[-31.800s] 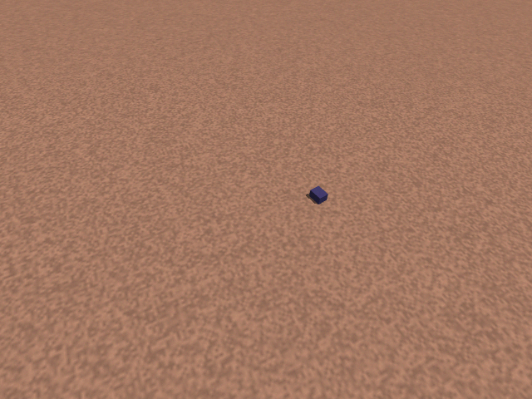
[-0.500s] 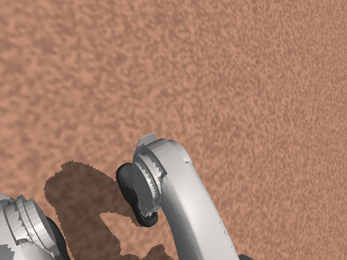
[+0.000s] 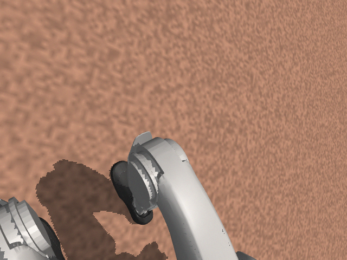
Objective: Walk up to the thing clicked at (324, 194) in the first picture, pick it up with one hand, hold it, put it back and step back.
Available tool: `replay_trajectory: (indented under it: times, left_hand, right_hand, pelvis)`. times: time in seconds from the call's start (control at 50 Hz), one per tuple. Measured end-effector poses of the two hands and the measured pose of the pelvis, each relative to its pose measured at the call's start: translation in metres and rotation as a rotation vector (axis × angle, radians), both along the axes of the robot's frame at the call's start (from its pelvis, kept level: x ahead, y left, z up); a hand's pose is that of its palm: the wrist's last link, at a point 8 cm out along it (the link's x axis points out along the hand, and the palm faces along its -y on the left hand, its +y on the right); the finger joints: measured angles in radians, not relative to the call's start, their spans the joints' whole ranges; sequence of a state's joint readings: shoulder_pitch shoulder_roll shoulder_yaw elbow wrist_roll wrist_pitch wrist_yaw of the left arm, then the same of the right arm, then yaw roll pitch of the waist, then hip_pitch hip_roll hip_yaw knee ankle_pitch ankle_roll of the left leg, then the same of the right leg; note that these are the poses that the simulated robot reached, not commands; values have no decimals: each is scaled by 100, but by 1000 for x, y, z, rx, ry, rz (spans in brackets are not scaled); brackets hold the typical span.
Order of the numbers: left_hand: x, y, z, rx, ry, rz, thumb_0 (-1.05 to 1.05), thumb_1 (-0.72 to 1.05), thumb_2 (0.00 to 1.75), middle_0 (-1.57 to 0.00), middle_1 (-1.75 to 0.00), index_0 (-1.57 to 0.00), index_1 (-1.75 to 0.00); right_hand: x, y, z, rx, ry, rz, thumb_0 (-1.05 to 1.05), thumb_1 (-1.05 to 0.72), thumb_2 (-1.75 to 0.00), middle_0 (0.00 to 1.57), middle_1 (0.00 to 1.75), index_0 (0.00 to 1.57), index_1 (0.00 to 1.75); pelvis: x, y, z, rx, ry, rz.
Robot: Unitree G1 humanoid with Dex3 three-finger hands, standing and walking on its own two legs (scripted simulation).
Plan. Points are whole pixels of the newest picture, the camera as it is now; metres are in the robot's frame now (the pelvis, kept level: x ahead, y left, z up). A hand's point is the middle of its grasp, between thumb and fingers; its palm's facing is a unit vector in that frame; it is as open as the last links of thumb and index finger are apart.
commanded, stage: open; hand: left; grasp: from above
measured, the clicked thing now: out of the picture +0.47 +0.32 -0.31
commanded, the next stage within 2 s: withdraw in 1.14 s
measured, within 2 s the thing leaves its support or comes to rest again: neither
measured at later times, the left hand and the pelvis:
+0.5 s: hand out of the picture +0.46 +0.31 -0.27, palm faces -0.09 -0.46 -0.88, open 11.1 cm; pelvis +0.00 +0.00 +0.00, yaw -1 degrees
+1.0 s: hand out of the picture +0.46 +0.31 -0.27, palm faces -0.09 -0.46 -0.89, open 12.7 cm; pelvis +0.00 +0.00 +0.00, yaw -1 degrees
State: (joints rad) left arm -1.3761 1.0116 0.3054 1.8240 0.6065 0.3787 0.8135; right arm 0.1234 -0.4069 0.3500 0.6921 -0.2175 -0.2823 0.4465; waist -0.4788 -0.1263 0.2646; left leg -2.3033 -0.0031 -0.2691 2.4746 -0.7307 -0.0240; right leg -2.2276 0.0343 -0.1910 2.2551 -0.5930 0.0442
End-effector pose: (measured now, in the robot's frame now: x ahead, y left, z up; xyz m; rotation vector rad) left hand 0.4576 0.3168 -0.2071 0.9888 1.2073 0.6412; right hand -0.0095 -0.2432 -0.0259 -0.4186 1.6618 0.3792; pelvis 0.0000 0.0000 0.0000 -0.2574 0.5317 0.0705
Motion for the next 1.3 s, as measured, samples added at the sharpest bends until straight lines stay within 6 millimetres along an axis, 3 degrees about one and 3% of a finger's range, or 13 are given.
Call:
replay_trajectory:
  times: [0.26,0.76,1.3]
  left_hand:
    - [-1,-2,-1,-13,3,-20,1,8,36,-73,-40,-70,-42]
    - [2,2,-2,0,-9,-17,0,-18,71,-41,-68,-39,-70]
    - [2,3,-3,-2,-9,-21,0,-36,89,-21,-87,-20,-87]
  right_hand:
    - [-4,5,3,-3,-17,6,0,-91,-89,20,30,19,30]
    - [-11,9,13,-4,-11,11,0,-89,-89,20,30,19,30]
    - [-11,10,17,-4,-12,18,0,-89,-89,20,30,19,30]
  pelvis:
    - [-2,2,1,-10,-14,-1]
    - [-3,3,3,-18,-18,-1]
    - [-3,3,6,-20,-18,0]
